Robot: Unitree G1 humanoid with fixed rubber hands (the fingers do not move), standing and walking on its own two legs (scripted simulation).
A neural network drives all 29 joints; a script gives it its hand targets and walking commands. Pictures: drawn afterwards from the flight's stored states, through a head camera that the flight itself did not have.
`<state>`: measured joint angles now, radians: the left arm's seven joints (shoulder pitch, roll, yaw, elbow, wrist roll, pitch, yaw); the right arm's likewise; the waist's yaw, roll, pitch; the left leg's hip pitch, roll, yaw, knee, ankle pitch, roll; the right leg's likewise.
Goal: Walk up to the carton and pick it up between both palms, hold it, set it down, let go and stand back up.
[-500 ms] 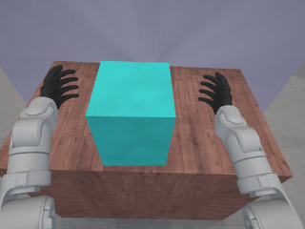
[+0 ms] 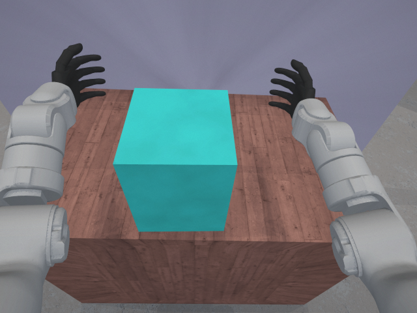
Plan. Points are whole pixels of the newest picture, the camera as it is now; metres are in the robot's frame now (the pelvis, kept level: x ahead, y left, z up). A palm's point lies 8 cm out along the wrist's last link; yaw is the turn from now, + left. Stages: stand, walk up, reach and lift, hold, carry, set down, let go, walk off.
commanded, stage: reach and lift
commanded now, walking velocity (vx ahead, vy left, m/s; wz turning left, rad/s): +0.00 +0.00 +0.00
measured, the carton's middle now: (181, 163) +0.42 +0.08 +0.03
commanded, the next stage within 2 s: none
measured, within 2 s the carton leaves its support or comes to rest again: neither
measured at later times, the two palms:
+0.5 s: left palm (89, 132) +0.42 +0.25 +0.12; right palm (284, 134) +0.43 -0.13 +0.13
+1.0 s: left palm (100, 147) +0.42 +0.25 +0.08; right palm (277, 145) +0.44 -0.13 +0.09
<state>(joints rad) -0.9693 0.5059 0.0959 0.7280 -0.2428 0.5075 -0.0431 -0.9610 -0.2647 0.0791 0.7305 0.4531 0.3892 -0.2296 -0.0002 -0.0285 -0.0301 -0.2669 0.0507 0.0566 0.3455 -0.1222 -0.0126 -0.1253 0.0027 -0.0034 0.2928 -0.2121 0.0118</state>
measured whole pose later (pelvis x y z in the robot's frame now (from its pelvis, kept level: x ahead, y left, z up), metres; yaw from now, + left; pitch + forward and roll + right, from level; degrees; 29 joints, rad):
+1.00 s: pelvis +0.00 +0.00 -0.01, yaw +1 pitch +14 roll -2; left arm -0.93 0.34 -0.01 1.29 -0.24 -0.20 -0.03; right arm -0.91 -0.17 0.11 1.15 0.38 -0.10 -0.17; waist 0.00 -0.03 -0.17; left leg -0.58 0.06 0.03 0.49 -0.16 -0.01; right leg -0.43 0.01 -0.03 0.44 -0.26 0.01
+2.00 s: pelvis +0.00 +0.01 +0.00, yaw +0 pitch +2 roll +0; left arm -0.81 -0.01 0.55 0.88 0.42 -0.01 -0.10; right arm -0.76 0.19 -0.63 0.85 -0.46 -0.12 -0.08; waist 0.08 -0.07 0.04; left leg -0.24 0.03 0.06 0.31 -0.10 0.00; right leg -0.10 -0.02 0.00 0.27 -0.21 0.02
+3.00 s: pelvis +0.00 +0.00 +0.00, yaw +0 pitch +3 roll +0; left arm -0.81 0.00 0.54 0.88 0.42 0.00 -0.11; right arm -0.74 0.19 -0.61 0.87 -0.43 -0.15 -0.11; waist 0.08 -0.07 0.01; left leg -0.25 0.04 0.06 0.29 -0.09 -0.01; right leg -0.12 -0.01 -0.01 0.26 -0.20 0.02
